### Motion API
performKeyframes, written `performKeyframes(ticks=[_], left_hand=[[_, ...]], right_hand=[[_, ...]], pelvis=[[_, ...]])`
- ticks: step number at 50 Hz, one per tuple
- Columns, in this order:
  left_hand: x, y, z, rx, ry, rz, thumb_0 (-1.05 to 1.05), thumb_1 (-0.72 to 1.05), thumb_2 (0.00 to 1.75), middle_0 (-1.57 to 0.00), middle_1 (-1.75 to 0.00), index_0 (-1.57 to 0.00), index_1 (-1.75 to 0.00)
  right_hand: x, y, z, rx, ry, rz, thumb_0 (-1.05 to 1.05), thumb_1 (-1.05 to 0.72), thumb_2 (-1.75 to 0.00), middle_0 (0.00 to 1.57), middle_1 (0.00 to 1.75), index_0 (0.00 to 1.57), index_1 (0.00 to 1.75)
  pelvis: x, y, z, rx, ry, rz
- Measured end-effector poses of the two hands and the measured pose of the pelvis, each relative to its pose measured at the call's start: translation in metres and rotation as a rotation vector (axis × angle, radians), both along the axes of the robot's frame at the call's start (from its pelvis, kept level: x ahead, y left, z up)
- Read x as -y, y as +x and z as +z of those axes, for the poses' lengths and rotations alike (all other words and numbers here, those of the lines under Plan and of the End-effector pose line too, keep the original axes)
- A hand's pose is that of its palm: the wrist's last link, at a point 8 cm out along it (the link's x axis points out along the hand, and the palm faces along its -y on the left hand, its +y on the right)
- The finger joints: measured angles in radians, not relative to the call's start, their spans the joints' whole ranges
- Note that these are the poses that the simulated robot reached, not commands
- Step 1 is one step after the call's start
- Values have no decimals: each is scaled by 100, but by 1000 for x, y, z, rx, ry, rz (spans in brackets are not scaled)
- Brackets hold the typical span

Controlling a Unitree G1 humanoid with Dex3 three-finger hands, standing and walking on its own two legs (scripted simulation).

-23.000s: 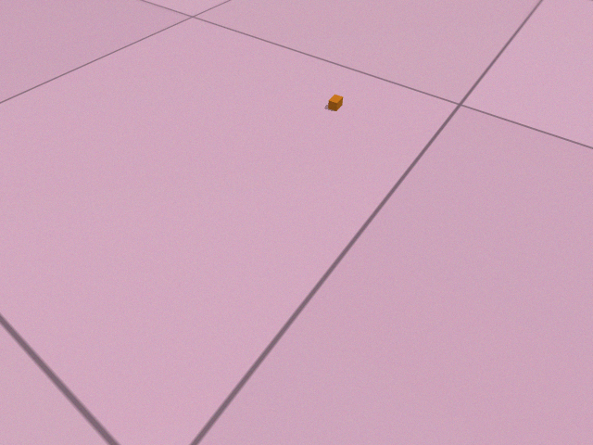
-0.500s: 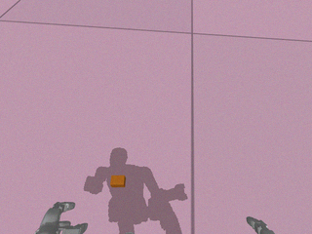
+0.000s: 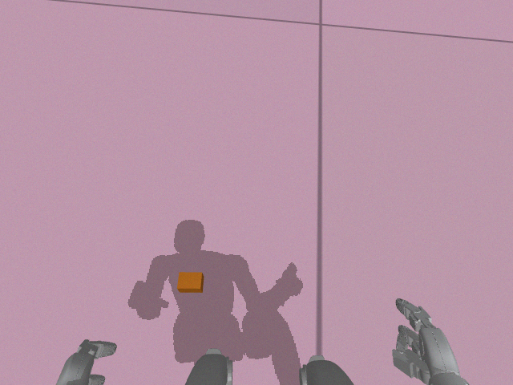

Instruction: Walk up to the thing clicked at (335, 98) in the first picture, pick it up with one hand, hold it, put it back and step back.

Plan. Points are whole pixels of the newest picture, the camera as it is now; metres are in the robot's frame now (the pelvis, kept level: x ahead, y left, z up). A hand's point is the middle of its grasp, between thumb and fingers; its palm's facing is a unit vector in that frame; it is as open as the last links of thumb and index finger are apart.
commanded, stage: rise first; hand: left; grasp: from above
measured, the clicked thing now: (190, 282) +0.45 +0.24 -0.67
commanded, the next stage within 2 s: none
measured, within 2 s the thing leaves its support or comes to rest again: neither
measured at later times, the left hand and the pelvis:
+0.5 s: hand out of the picture +0.11 +0.26 -0.18, palm faces -0.22 -0.82 -0.53, open 13.6 cm; pelvis -0.03 -0.01 -0.05, yaw +0 degrees
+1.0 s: hand (140, 326) +0.27 +0.30 -0.38, palm faces -0.47 -0.34 -0.82, open 12.9 cm; pelvis -0.09 -0.01 -0.24, yaw -4 degrees
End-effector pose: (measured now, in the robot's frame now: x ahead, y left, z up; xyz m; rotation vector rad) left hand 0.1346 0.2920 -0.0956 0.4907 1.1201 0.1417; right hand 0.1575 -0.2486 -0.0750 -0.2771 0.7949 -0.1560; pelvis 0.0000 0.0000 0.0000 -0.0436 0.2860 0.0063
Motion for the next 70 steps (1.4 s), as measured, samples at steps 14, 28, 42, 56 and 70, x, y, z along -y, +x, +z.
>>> performKeyframes(ticks=[14, 28, 42, 56, 70], left_hand=[[2, -12, -18, 8, 46, -45, -1, -44, 86, -22, -91, -21, -91], [-7, -13, -61, 15, 126, -167, -1, -44, 85, -28, -84, -26, -86], [-14, 95, -172, 193, 370, -573, -1, -40, 84, -32, -82, -30, -83], [-15, 164, -262, 219, 493, -845, -1, -32, 82, -34, -80, -33, -81], [-12, 210, -313, 319, 622, -1004, 0, -21, 78, -36, -69, -35, -70]], right_hand=[[-4, -7, -28, 12, 7, 17, 1, -93, -91, 21, 30, 21, 30], [7, -14, -67, 38, -12, 48, 1, -95, -91, 21, 30, 21, 30], [31, -42, -207, -111, -35, 49, 1, -96, -92, 21, 30, 21, 30], [37, -151, -326, -439, -13, -17, 1, -93, -91, 21, 30, 21, 30], [37, -211, -356, -617, -67, -84, 1, -88, -90, 21, 30, 21, 30]], pelvis=[[3, -13, -28, -55, -7, 0], [8, -34, -67, -119, -7, -1], [10, -65, -183, -279, -8, -29], [11, -96, -280, -301, -28, -64], [1, -104, -331, -282, -67, -83]])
